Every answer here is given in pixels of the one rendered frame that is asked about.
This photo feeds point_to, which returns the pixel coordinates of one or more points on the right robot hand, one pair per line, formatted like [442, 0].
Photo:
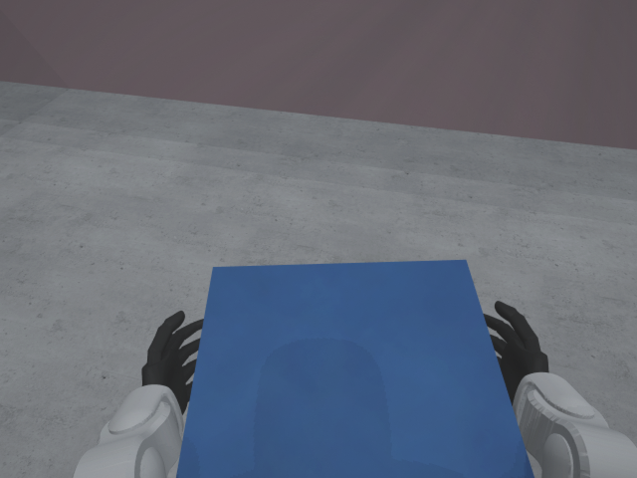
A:
[521, 354]

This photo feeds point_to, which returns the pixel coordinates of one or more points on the left robot hand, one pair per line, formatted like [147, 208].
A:
[165, 359]

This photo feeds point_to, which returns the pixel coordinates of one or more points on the robot left forearm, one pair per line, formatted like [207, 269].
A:
[142, 440]

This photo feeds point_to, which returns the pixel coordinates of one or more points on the robot right forearm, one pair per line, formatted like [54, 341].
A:
[567, 436]

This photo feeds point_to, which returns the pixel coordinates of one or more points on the carton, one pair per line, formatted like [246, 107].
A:
[348, 370]

